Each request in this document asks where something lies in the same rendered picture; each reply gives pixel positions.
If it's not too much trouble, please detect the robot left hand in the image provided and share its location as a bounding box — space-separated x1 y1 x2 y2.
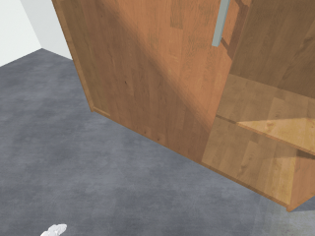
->
40 223 67 236

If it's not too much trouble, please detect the wardrobe door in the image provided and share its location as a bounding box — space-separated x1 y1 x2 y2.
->
80 0 252 163
60 0 110 114

